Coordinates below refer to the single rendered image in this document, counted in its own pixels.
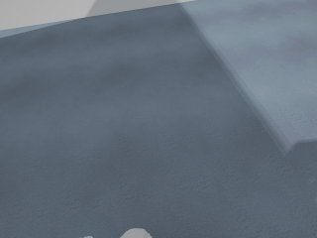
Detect left robot thigh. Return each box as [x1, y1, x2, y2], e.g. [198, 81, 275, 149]
[120, 228, 153, 238]

